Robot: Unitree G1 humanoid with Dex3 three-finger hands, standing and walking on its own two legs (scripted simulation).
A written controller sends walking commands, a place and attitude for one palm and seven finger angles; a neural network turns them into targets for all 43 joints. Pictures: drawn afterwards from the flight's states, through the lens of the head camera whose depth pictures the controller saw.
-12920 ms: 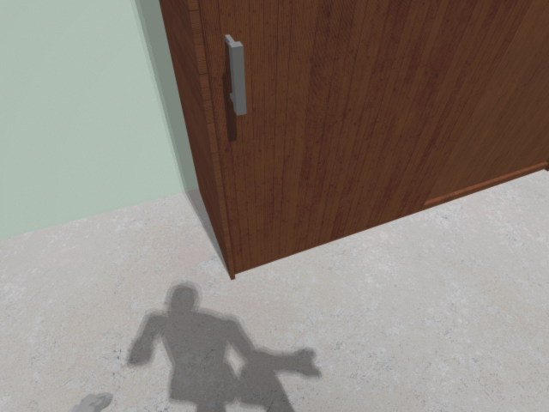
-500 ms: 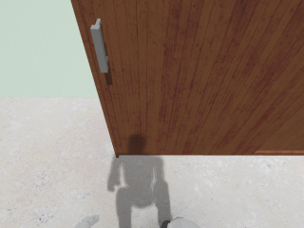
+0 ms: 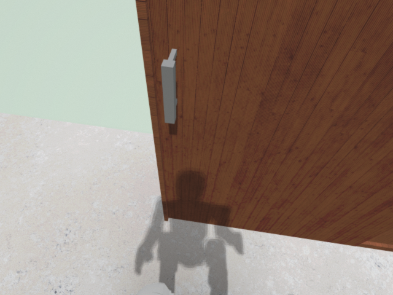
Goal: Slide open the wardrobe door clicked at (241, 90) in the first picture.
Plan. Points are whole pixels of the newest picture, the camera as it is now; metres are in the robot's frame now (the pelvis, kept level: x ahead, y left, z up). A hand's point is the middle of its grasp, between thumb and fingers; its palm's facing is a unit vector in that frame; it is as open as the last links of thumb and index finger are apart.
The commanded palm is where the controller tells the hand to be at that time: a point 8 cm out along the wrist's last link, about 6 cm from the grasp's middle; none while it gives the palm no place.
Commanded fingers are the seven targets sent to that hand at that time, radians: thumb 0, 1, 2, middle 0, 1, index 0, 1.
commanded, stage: come to a stop and stand still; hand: left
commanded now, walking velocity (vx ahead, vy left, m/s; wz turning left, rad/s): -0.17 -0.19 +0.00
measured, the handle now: (171, 88) +0.49 +0.12 +0.14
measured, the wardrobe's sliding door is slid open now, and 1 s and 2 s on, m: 0.00 0.00 0.00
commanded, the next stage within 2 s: look again from close up in 1.16 s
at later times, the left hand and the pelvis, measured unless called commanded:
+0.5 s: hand out of the picture -0.09 +0.14 -0.14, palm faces +0.05 -0.97 -0.24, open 7.4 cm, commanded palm none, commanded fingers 0.00 0.90 0.90 -0.20 -0.30 -0.20 -0.30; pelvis -0.09 -0.04 +0.02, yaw -2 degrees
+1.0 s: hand out of the picture -0.13 +0.16 -0.17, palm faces +0.08 -0.99 -0.14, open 7.4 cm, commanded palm none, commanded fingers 0.00 0.90 0.90 -0.20 -0.30 -0.20 -0.30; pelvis -0.08 +0.01 +0.01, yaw +0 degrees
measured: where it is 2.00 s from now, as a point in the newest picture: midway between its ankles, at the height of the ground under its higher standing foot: outside the picture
